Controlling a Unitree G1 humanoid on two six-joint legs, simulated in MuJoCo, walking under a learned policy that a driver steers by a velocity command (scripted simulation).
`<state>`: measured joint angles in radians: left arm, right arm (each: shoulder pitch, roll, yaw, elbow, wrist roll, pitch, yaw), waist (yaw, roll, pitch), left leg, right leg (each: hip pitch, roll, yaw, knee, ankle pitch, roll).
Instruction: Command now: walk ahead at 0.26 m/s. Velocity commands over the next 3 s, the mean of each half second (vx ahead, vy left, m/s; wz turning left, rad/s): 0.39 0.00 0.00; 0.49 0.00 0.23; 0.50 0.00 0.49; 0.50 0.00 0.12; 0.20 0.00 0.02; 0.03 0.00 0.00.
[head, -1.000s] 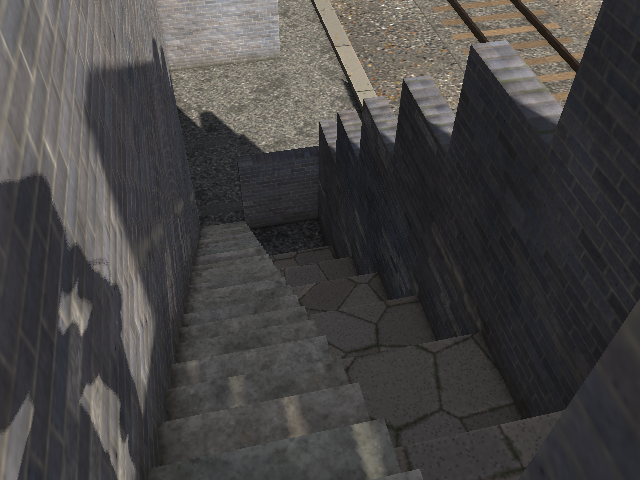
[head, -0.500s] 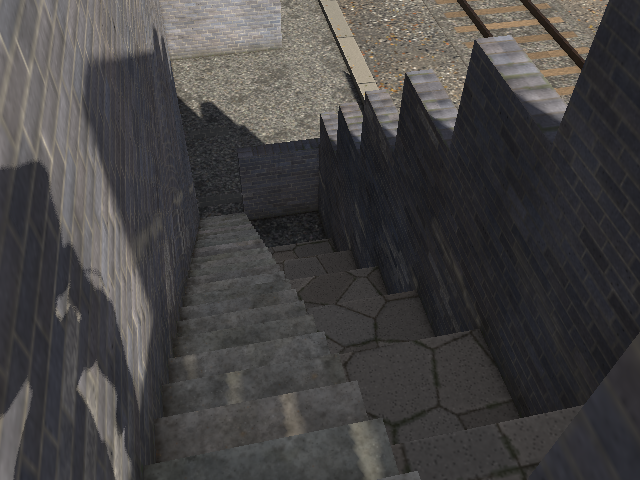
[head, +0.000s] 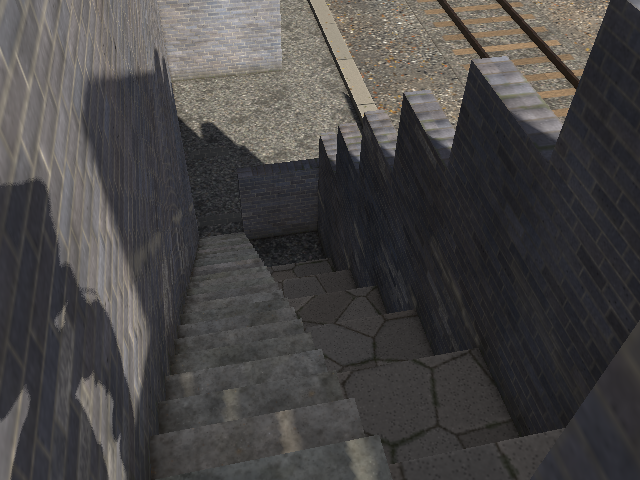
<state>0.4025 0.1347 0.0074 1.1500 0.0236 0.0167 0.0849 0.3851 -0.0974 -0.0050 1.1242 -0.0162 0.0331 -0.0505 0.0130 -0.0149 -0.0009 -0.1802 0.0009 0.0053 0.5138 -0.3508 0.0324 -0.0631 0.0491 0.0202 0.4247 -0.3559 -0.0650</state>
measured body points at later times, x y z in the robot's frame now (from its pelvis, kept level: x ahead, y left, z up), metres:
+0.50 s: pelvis +0.15 -0.01 -0.03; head +0.15 -0.03 +0.42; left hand +0.28 +0.22 -0.14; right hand +0.03 -0.21 -0.19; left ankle -0.02 +0.12 -0.68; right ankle +0.20 -0.09 -0.74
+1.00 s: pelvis +0.33 +0.02 -0.11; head +0.33 +0.02 +0.34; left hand +0.19 +0.17 -0.26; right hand +0.43 -0.20 -0.26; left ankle +0.40 +0.18 -0.82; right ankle +0.20 -0.09 -0.74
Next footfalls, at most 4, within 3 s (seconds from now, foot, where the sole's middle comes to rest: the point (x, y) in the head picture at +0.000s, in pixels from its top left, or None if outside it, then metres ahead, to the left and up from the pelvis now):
0.46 right None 0.24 -0.09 -0.77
1.08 left None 0.42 0.18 -0.98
1.48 right None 0.70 0.04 -1.18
2.06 left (221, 458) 0.85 0.33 -1.39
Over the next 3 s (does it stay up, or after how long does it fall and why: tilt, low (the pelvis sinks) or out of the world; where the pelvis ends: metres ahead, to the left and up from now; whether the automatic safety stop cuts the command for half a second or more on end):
stays up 1.08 0.25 -0.85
